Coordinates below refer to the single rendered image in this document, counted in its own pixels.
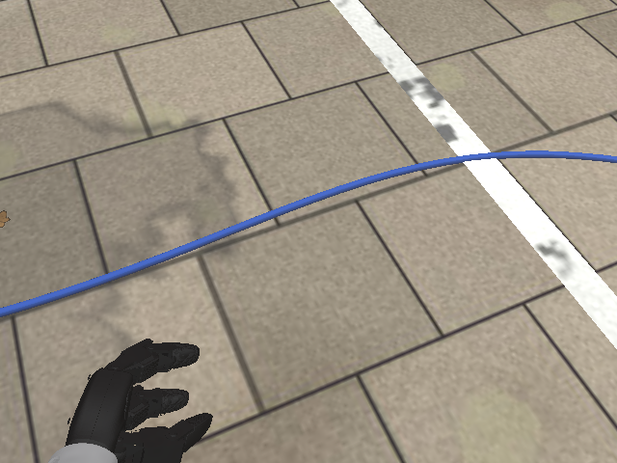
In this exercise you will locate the robot left hand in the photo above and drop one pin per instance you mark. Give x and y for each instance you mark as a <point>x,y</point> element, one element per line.
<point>110,405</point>

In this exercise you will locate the robot left forearm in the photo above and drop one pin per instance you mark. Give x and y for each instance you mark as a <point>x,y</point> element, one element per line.
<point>83,453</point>

